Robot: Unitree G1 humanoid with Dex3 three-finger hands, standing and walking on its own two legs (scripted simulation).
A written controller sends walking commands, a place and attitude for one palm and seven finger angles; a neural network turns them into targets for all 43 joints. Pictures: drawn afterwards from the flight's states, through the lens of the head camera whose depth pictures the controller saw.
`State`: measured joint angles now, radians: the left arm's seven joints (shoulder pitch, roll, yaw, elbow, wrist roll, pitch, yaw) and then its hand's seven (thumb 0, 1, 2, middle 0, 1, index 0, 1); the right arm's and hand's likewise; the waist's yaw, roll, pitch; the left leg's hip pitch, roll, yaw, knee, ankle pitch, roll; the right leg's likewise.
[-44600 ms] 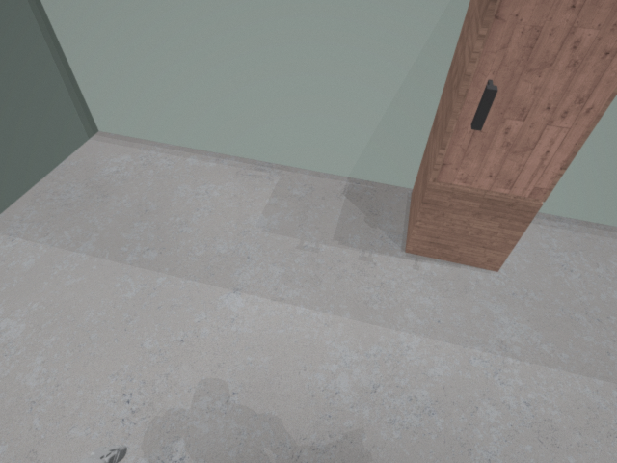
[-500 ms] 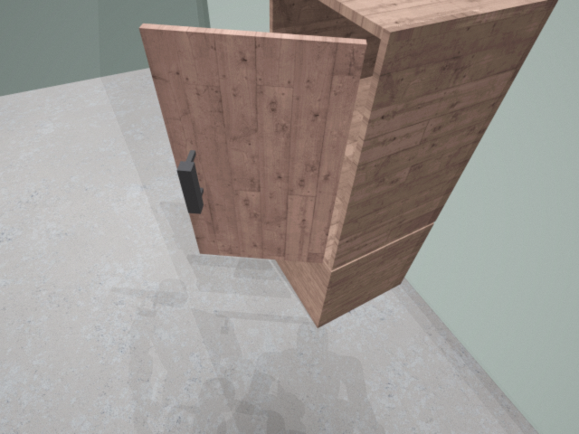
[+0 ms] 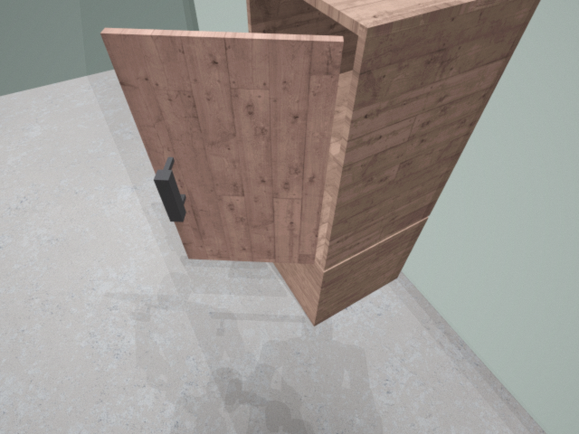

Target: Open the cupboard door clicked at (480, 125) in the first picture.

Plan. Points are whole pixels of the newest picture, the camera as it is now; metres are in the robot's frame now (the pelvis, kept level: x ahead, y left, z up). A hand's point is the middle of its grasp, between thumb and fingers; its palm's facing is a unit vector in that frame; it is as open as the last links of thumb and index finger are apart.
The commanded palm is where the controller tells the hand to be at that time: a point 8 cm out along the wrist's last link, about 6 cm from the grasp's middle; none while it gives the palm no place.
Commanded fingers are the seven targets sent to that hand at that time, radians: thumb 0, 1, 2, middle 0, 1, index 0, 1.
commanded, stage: come to a stop and stand still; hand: left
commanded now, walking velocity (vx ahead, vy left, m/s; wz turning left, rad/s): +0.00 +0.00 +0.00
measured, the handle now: (173, 189) +0.54 +0.26 -0.04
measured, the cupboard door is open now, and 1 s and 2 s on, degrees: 57 57 57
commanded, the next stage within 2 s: look again from close up in 0.50 s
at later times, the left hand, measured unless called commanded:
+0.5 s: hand out of the picture -0.03 +0.16 -0.17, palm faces +0.04 -0.98 -0.17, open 7.3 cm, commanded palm none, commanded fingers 0.00 0.90 0.90 -0.20 -0.30 -0.20 -0.30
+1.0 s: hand out of the picture +0.03 +0.22 -0.16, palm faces +0.04 -0.97 -0.25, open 7.4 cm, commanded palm none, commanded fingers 0.00 0.90 0.90 -0.20 -0.30 -0.20 -0.30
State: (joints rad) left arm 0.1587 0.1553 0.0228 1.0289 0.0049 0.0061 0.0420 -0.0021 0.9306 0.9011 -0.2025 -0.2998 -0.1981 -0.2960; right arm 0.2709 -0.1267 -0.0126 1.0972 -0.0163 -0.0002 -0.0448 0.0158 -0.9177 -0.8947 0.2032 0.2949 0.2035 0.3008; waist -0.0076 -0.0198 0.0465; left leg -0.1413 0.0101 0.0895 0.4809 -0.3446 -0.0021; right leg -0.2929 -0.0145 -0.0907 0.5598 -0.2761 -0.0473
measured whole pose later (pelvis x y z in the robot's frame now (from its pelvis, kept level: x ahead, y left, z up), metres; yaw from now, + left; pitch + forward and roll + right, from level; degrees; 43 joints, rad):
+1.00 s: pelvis -0.03 +0.02 +0.00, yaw +0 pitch -2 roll +0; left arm 0.24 0.23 0.02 1.02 0.01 -0.01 0.03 0.00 0.91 0.90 -0.20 -0.30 -0.20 -0.30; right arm 0.26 -0.23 -0.01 1.02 -0.02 -0.02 -0.03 0.01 -0.91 -0.89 0.20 0.29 0.20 0.30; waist -0.01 -0.01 -0.02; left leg -0.14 0.01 0.08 0.50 -0.32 0.03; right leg -0.25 -0.02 -0.10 0.49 -0.20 -0.03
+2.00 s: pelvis -0.04 +0.04 +0.00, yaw -1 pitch -2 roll +0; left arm 0.30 0.16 0.00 1.04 0.02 0.02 0.04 0.01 0.92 0.90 -0.20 -0.30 -0.20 -0.30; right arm 0.32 -0.16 -0.01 1.01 -0.02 0.00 -0.03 0.01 -0.91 -0.89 0.20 0.29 0.20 0.30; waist 0.00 0.03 0.01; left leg -0.18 -0.03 0.12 0.54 -0.33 0.06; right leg -0.31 -0.05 -0.05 0.56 -0.21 -0.01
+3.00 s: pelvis +0.01 -0.01 +0.01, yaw +0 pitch +0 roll +0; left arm 0.26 0.15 0.00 1.12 0.01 -0.02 0.03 0.01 0.94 0.90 -0.20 -0.30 -0.20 -0.30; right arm 0.29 -0.14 0.02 1.13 -0.02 -0.03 -0.04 0.01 -0.91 -0.89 0.20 0.29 0.20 0.30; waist 0.00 0.02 0.02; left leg -0.09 0.04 0.08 0.41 -0.32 -0.02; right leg -0.22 0.02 -0.10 0.46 -0.24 -0.06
